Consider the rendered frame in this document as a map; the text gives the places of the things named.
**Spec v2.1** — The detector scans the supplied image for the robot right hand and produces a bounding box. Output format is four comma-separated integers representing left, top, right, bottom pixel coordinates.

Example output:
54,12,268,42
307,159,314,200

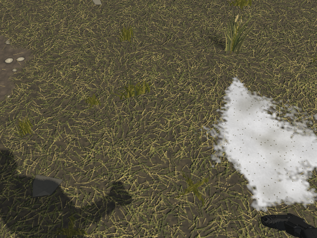
261,213,317,238

